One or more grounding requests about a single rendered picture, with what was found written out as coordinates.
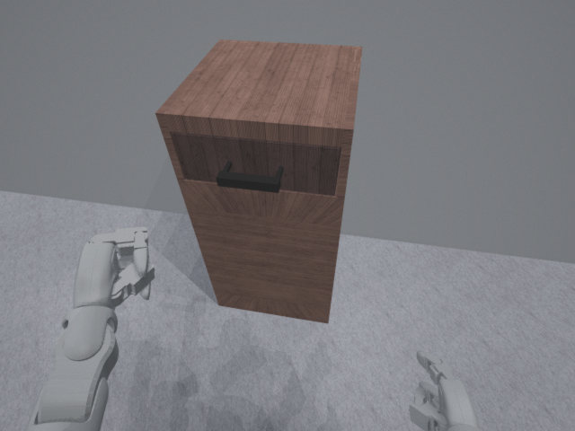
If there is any left robot forearm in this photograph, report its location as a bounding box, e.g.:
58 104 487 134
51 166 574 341
25 305 119 431

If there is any handle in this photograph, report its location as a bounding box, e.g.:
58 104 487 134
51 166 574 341
217 161 283 193

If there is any cabinet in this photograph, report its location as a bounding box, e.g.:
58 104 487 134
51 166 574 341
155 40 363 323

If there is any left robot hand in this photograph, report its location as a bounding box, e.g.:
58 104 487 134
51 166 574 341
73 226 155 311

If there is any drawer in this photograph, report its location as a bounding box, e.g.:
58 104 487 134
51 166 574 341
172 132 341 196

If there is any right robot hand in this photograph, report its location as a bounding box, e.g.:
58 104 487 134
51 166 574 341
409 350 480 431

